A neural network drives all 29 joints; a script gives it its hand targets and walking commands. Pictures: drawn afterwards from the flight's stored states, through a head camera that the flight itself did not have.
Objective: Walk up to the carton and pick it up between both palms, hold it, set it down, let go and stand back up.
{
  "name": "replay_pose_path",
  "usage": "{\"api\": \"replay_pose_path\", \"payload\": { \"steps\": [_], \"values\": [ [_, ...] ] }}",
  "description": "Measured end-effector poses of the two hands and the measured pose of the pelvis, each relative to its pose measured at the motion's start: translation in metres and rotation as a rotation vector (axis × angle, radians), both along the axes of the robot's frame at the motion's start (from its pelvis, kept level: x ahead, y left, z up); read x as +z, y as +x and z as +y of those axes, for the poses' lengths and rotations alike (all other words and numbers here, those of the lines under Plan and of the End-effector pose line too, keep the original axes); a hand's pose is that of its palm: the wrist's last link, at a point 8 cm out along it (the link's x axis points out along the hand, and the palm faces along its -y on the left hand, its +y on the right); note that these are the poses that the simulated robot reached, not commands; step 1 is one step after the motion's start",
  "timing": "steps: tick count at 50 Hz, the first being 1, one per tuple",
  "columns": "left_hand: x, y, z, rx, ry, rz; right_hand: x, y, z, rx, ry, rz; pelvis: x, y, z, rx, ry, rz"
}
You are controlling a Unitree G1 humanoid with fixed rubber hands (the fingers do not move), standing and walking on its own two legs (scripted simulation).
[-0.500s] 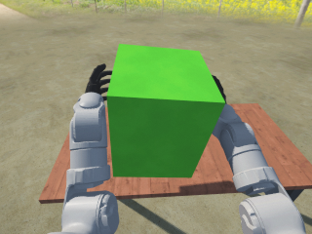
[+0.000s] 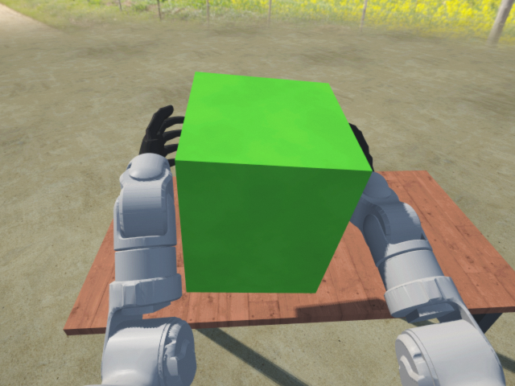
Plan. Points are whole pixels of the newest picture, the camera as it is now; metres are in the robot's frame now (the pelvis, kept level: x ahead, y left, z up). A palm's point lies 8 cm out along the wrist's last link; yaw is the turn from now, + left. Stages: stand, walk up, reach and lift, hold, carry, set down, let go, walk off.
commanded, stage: set down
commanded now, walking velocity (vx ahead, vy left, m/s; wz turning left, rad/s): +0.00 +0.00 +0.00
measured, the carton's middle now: (257, 187) +0.36 +0.01 +0.19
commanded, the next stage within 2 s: none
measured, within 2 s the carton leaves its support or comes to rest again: neither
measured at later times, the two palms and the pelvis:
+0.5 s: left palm (152, 183) +0.37 +0.17 +0.20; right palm (336, 201) +0.37 -0.12 +0.15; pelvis +0.01 +0.00 +0.00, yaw +1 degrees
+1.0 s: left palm (154, 193) +0.39 +0.18 +0.17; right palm (329, 204) +0.39 -0.11 +0.13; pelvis +0.02 +0.01 +0.00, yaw +1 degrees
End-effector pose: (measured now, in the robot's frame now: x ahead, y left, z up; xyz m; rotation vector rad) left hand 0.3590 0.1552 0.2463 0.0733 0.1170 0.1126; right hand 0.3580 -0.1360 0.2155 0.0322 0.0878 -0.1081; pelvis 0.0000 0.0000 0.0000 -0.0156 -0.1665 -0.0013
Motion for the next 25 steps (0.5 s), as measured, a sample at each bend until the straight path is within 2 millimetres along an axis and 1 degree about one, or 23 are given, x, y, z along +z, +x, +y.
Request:
{"api": "replay_pose_path", "payload": {
  "steps": [4,8,13,16,21,25],
  "values": [
    [0.003,-0.001,0.001,0.003,0.002,-0.025,0.003,0.000,0.001,0.001,0.001,-0.025,0.000,-0.001,0.001,0.001,0.001,-0.006],
    [0.007,0.001,0.002,0.004,0.004,-0.054,0.002,0.003,0.003,-0.002,-0.001,-0.054,0.000,-0.001,0.001,0.000,0.005,-0.011],
    [0.005,0.007,0.004,-0.005,0.024,-0.087,-0.009,0.008,0.006,-0.004,-0.018,-0.089,0.001,0.000,0.001,0.001,0.009,-0.021],
    [-0.004,0.010,0.007,-0.008,0.032,-0.085,-0.024,0.011,0.010,-0.002,-0.029,-0.089,0.001,0.002,0.000,0.004,0.010,-0.025],
    [-0.029,0.012,0.012,-0.004,0.038,-0.061,-0.051,0.013,0.015,0.005,-0.044,-0.071,0.001,0.005,0.000,0.013,0.006,-0.018],
    [-0.049,0.013,0.015,0.004,0.034,-0.042,-0.065,0.016,0.018,0.009,-0.050,-0.058,0.001,0.007,0.000,0.019,0.002,-0.002]
  ]
}}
